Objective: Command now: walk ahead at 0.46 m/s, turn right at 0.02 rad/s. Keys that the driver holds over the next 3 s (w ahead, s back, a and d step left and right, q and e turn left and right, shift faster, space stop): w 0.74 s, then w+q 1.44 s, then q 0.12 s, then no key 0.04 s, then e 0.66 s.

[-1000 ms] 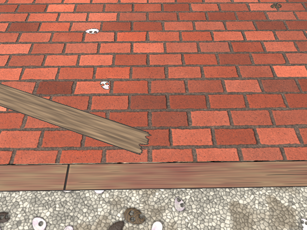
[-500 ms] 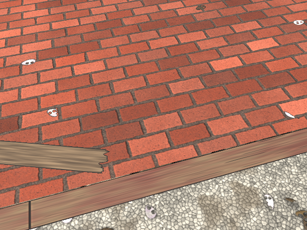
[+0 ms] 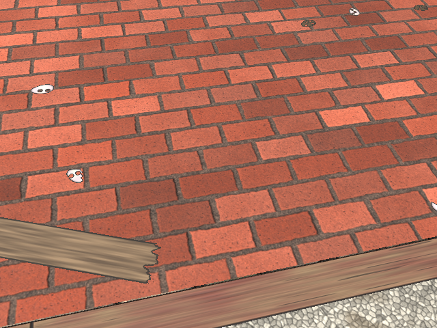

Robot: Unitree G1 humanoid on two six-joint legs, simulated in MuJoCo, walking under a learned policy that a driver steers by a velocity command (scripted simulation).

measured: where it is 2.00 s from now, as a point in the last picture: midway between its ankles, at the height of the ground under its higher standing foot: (185, 169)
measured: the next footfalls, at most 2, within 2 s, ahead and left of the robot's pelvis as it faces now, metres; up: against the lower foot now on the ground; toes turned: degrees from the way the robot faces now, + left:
right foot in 0.44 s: +0.42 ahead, -0.08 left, +0.00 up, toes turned -2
left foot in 1.00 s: +0.72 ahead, +0.10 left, +0.00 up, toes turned +10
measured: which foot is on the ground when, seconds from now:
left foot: down 0.00-0.44, up 0.46-0.98, down 1.00-1.00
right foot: up 0.00-0.42, down 0.44-1.00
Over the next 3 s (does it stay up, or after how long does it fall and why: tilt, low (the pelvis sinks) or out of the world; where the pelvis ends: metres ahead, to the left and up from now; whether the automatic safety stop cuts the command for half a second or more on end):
stays up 1.25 0.40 0.01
